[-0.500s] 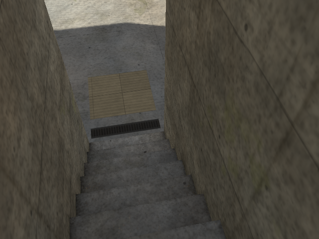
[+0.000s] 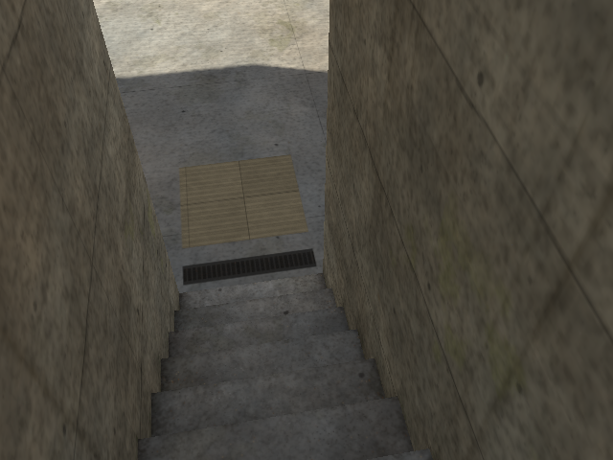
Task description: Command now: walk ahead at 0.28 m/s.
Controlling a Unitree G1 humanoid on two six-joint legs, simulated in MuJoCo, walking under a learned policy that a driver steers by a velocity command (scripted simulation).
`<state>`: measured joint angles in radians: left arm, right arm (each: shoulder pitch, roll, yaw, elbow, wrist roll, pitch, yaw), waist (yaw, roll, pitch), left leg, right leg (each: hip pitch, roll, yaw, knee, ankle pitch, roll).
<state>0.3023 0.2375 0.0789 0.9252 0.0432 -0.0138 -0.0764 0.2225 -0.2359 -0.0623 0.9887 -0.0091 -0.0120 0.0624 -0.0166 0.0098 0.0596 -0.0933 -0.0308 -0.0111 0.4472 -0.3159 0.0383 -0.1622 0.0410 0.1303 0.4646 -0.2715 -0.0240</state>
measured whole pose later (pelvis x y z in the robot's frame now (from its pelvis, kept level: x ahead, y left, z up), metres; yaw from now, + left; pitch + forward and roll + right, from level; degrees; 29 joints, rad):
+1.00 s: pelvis +0.46 -0.01 -0.35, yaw +4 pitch +1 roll -5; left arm 0.52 0.16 -0.01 0.97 0.10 -0.06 -0.09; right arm 0.28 -0.30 -0.02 0.99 -0.04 -0.09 0.03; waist 0.05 0.08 -0.02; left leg -0.28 0.07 0.01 0.44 0.10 -0.01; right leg -0.26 -0.02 -0.16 1.50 -0.81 -0.05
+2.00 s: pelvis +0.80 +0.08 -0.62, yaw +29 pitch +3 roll +2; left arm 0.18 0.24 0.02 0.79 0.06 -0.06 -0.04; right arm 0.45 -0.24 -0.03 0.92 -0.08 -0.07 0.01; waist -0.03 -0.03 -0.03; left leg -0.42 0.04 0.12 0.90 -0.53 0.03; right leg -0.82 -0.04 0.11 1.08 0.25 0.00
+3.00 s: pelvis +1.27 +0.20 -1.04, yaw +2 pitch +5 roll +3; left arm 0.27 0.20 0.03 0.86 0.09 -0.07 -0.08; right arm 0.38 -0.19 0.02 0.99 -0.05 -0.12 -0.01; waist -0.05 0.01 -0.06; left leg -0.47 -0.04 0.20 1.11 -0.74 0.10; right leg -0.84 -0.11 0.03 1.08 0.13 0.03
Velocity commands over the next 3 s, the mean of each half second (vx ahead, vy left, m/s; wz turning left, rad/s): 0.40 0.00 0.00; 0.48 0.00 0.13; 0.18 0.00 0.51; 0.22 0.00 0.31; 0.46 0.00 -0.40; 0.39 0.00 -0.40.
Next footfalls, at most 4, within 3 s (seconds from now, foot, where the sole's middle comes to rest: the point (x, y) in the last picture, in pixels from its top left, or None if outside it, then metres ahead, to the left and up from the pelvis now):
0.46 right None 0.28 -0.13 -0.97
0.98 left None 0.52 0.08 -1.16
1.34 right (333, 438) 0.78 -0.06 -1.35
1.72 left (255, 449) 0.75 0.19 -1.35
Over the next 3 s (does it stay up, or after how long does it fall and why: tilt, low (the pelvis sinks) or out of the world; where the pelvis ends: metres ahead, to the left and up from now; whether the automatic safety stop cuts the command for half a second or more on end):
stays up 1.27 0.20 -1.04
